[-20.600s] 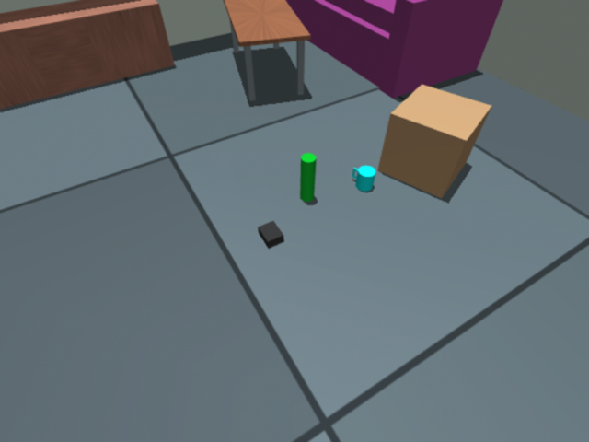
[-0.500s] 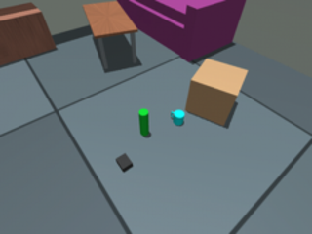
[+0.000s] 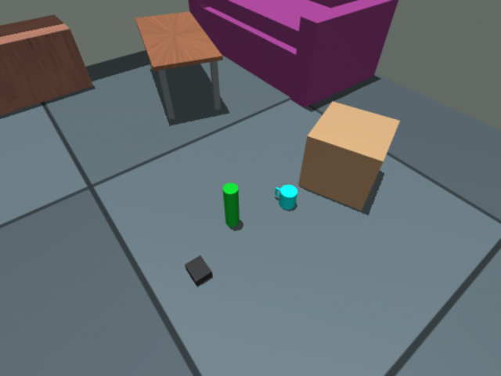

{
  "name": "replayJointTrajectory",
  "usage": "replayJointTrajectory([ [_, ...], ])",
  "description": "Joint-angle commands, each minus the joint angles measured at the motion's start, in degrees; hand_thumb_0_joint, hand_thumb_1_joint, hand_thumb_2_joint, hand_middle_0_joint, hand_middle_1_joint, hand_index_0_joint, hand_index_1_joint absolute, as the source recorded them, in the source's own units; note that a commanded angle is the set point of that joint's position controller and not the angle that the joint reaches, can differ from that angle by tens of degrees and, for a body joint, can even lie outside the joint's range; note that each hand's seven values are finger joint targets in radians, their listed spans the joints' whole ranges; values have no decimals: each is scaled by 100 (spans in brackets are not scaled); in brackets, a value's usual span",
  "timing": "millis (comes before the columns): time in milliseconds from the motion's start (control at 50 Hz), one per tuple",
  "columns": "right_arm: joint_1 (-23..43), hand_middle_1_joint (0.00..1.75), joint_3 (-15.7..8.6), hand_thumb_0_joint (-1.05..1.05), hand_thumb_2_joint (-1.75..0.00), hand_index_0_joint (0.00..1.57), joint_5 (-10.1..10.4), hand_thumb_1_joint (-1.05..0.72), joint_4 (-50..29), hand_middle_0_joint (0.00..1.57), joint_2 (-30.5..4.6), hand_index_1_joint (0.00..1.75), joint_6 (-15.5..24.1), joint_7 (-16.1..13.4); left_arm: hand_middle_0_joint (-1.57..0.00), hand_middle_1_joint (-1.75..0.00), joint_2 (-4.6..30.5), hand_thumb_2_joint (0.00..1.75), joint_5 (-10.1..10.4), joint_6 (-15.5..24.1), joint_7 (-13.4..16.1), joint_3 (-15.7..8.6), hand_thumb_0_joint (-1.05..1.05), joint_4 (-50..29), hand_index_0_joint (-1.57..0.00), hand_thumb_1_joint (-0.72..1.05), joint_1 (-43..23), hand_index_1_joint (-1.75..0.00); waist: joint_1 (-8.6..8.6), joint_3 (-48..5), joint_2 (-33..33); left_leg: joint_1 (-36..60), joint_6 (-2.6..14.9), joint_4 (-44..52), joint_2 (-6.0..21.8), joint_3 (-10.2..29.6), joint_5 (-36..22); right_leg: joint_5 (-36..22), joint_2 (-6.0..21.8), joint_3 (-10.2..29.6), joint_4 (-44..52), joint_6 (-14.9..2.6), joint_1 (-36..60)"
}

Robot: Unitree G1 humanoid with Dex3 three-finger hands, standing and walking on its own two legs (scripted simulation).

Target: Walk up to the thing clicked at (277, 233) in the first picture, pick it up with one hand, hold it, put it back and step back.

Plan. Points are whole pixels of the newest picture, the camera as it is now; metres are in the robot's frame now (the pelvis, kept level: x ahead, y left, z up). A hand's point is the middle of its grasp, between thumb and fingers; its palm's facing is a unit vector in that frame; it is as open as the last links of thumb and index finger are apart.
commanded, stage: walk up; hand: left
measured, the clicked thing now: (198, 270) +0.68 +0.25 -0.75
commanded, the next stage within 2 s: none
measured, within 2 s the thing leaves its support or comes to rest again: neither
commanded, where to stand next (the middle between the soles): +0.35 +0.01 m, yaw +3 degrees
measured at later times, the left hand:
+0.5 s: hand out of the picture +0.16 +0.29 -0.16, palm faces -0.03 -0.94 -0.35, open 7.3 cm
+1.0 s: hand (113, 313) +0.27 +0.29 -0.14, palm faces +0.01 -0.90 -0.43, open 7.4 cm
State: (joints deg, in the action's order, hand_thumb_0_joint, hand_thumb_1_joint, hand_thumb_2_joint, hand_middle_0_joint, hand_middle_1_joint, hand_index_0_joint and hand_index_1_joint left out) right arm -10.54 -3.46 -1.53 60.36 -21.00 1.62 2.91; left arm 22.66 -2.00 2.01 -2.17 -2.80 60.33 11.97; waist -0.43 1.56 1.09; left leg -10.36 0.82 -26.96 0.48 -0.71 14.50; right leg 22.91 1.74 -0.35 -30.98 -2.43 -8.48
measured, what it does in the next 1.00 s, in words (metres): walks ahead: left foot, then right foot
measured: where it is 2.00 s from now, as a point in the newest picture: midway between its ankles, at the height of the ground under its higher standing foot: outside the picture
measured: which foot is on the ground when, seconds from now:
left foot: down 0.00-0.04, up 0.06-0.30, down 0.32-0.72, up 0.74-0.98, down 1.00-1.00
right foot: down 0.00-0.36, up 0.38-0.70, down 0.72-1.00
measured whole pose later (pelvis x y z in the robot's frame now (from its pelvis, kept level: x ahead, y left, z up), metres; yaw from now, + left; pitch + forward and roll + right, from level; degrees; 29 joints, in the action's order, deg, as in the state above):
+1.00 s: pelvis +0.25 +0.01 -0.01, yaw +2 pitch -2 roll +0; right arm -15.6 -3.1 -0.5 51.6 -23.3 0.2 1.9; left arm 22.8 -1.3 3.4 -0.2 -1.6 49.2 19.7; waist -2.0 5.1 -2.1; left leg -18.3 0.2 -35.7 0.9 1.4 16.5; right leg 19.9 4.5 -1.7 -38.1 1.6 -16.2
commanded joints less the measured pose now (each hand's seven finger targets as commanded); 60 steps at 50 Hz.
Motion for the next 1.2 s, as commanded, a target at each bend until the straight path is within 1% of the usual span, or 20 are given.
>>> replayJointTrajectory([
  [0,796,30,-310,0,-90,20,25,-90,-948,20,-1299,30,20,-9,-20,-30,1168,90,-34,233,74,-417,0,-289,-20,90,845,-30,-530,290,-220,-1493,625,-210,695,841,1665,665,230,680,1516,-280,891],
  [20,999,30,-188,0,-90,20,41,-90,-1173,20,-880,30,10,6,-20,-30,1758,90,-91,317,113,-561,0,-291,-20,90,1228,-30,-669,539,1223,-3075,180,-2105,-335,-88,1532,855,1370,2833,2262,-583,1781],
  [40,1082,30,-211,0,-90,20,-36,-90,-1221,20,-1062,30,35,-75,-20,-30,1995,90,-43,331,131,-603,0,-474,-20,90,1089,-30,-648,1050,647,-3602,53,-2498,-147,469,1472,-412,2152,3243,2235,-1102,1625],
  [120,363,30,-264,0,-90,20,48,-90,-1142,20,-1133,30,92,-40,-20,-30,1467,90,130,307,224,-491,0,-848,-20,90,621,-30,-130,436,481,-2927,51,-2297,98,607,876,-4445,1410,1076,1335,-842,2069],
  [200,561,30,-275,0,-90,20,27,-90,-1416,20,-986,30,55,96,-20,-30,1392,90,116,260,201,-447,0,-1150,-20,90,636,-30,-267,441,715,-1762,69,-1026,62,-76,-199,-3988,863,219,1209,-590,1164],
  [280,-470,30,-490,0,-90,20,17,-90,-1293,20,-1090,30,59,80,-20,-30,1457,90,206,247,200,-378,0,-1357,-20,90,609,-30,299,-43,310,676,332,-412,-93,-391,-1138,-3650,859,-36,-59,-511,-287],
  [320,-1620,30,-746,0,-90,20,-120,-90,-1191,20,-1647,30,92,-2,-20,-30,991,90,232,245,206,-248,0,-1453,-20,90,1029,-30,845,-614,-1068,2040,868,-74,571,801,155,-2171,54,-223,-2732,-202,-1545],
  [340,-1683,30,-772,0,-90,20,-41,-90,-1336,20,-2045,30,139,-28,-20,-30,946,90,282,221,216,-283,0,-1495,-20,90,1365,-30,733,-973,-1599,1973,1494,1027,2022,3818,1447,973,-860,260,-3962,-122,-2212],
  [360,-1205,30,-839,0,-90,20,192,-90,-1493,20,-2127,30,143,-34,-20,-30,1422,90,244,176,261,-306,0,-1402,-20,90,1287,-30,559,-873,-924,1200,1745,1635,2322,4248,2678,996,-396,849,-4483,-244,-2030],
  [460,-293,30,-471,0,-90,20,93,-90,-1798,20,-1406,30,214,-43,-20,-30,1291,90,152,144,74,-337,0,-1087,-20,90,1792,-30,-61,272,-721,-796,1076,1563,1405,1424,1320,10,180,427,-2984,4,-1421],
  [560,-318,30,-530,0,-90,20,-4,-90,-1986,20,-1637,30,201,48,-20,-30,1204,90,74,160,8,-423,0,-1196,-20,90,1677,-30,-45,409,-1271,-1372,1201,1620,1382,1175,2159,-48,179,-139,-1297,161,-1045],
  [660,-10,30,-323,0,-90,20,9,-90,-2107,20,-1157,30,-46,-20,-20,-30,1118,90,17,226,204,-495,0,-1012,-20,90,2155,-30,-433,-29,-296,-2278,645,-93,821,484,2265,-875,-128,-232,-250,129,609],
  [720,-412,30,-226,0,-90,20,8,-90,-1994,20,-991,30,-175,-92,-20,-30,1938,90,-48,354,375,-557,0,-1554,-20,90,1260,-30,-136,812,469,-2538,-21,-3102,-132,600,1448,2301,2223,3716,2266,-990,-1093],
  [740,-504,30,-335,0,-90,20,39,-90,-1905,20,-1330,30,-163,-91,-20,-30,1998,90,10,347,397,-552,0,-1560,-20,90,1050,-30,-50,910,225,-2383,-13,-3305,28,760,1288,1858,2185,3525,2098,-1294,-1223],
  [940,-666,30,-166,0,-90,20,103,-90,-1244,20,-928,30,47,-193,-20,-30,1486,90,140,193,301,-318,0,-1419,-20,90,620,-30,25,-234,952,-375,1,-276,-187,-194,-150,-3747,987,420,-281,-625,-450],
  [980,-880,30,-268,0,-90,20,49,-90,-1099,20,-1326,30,151,-287,-20,-30,1057,90,237,117,308,-146,0,-1490,-20,90,554,-30,130,-584,31,541,268,125,430,603,-1761,-2879,618,140,-1182,-173,-1046],
  [1020,-386,30,-302,0,-90,20,183,-90,-1184,20,-1836,30,171,-293,-20,-30,1110,90,276,6,371,-161,0,-1261,-20,90,491,-30,25,-568,-883,-94,1347,125,1839,2343,-2231,460,0,53,-1400,113,-947],
  [1060,70,30,-153,0,-90,20,170,-90,-1147,20,-1544,30,123,-300,-20,-30,1035,90,242,34,365,-106,0,-1096,-20,90,487,-30,-187,-353,-837,-389,1033,-70,1357,1555,-2080,152,84,99,-719,28,-681],
  [1120,167,30,15,0,-90,20,253,-90,-1025,20,-1141,30,83,-313,-20,-30,1433,90,193,164,370,-174,0,-830,-20,90,446,-30,-123,-477,-524,-657,180,-853,558,586,-2199,-2785,734,826,223,-219,68],
  [1180,237,30,-25,0,-90,20,214,-90,-728,20,-1264,30,65,-330,-20,-30,1259,90,252,84,318,-56,0,-734,-20,90,-153,-30,18,-354,-565,-103,262,-183,688,773,-1550,-2517,474,341,-132,-122,-465],
])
